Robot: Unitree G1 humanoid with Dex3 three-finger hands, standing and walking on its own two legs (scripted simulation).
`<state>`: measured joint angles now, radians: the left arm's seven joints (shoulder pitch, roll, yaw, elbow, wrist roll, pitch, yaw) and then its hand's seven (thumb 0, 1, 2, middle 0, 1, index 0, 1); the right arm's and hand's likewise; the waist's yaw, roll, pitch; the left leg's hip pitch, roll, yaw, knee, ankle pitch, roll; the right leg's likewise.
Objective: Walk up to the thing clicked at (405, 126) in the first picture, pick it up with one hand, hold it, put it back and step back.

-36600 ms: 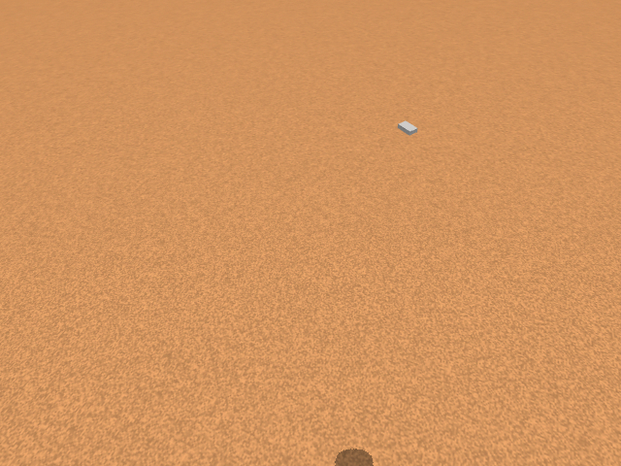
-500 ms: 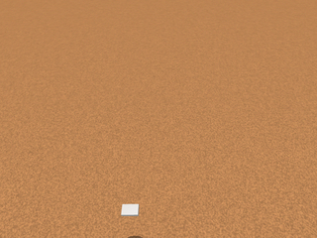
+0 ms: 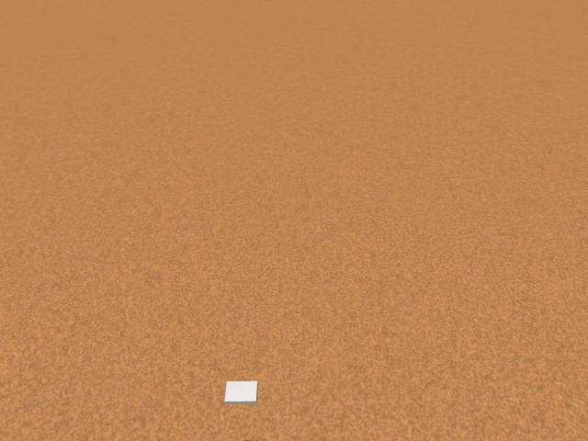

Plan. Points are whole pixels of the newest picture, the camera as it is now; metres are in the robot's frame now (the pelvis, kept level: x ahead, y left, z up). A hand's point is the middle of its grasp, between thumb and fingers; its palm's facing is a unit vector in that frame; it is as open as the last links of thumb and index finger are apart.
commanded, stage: stand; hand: left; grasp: from above
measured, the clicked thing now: (241, 392) +0.42 +0.22 -0.77
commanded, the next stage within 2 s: rise first in 0.80 s
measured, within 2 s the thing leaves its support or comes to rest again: neither
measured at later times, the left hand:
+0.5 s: hand out of the picture +0.07 +0.25 -0.16, palm faces -0.03 -0.94 -0.35, open 7.3 cm
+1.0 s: hand out of the picture +0.10 +0.25 -0.16, palm faces +0.04 -0.94 -0.34, open 7.5 cm
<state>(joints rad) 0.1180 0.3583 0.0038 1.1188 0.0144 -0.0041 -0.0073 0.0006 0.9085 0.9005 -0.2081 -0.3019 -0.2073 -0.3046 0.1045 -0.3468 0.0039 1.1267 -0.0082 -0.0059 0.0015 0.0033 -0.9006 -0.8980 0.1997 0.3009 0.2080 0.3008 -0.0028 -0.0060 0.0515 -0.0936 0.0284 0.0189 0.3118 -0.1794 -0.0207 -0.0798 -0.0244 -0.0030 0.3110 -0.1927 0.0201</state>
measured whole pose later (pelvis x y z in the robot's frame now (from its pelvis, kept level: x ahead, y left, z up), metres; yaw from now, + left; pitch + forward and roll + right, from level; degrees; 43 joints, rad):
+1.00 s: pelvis -0.01 +0.00 +0.00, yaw +1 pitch +0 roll +0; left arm 0.07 0.33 0.05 1.06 0.00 -0.03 0.01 0.00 0.85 0.91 -0.22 -0.37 -0.21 -0.37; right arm 0.18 -0.33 0.00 0.96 0.04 -0.03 -0.03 0.00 -0.91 -0.90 0.20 0.30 0.21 0.30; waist -0.01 0.00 0.05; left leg -0.20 0.03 0.00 0.40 -0.20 -0.02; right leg -0.18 -0.03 -0.02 0.40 -0.22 0.02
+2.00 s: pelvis -0.05 +0.00 -0.21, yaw +0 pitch +29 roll -2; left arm 0.01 0.41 0.11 0.61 0.57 -0.01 0.08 -0.01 -0.53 0.99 -0.10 -1.04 -0.09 -1.05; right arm 0.11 -0.27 -0.04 0.59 0.00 -0.21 0.02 0.01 -0.88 -0.89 0.20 0.30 0.21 0.30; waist -0.03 -0.01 -0.19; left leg -1.47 0.03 -0.04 1.62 -0.66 -0.02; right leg -1.43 -0.02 -0.01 1.60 -0.68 0.02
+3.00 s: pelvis -0.10 +0.01 -0.44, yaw -6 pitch +33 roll -8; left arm -0.83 0.72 0.12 1.37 1.30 -0.28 0.40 0.00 -0.45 0.97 -0.17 -0.88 -0.15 -0.90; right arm 0.12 -0.25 0.01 0.78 -0.14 -0.04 0.12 0.00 -0.90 -0.90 0.20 0.30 0.21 0.30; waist -0.18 -0.03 -0.08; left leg -2.28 0.02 -0.14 2.36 -0.67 -0.01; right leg -2.19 0.02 -0.04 2.29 -0.68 0.04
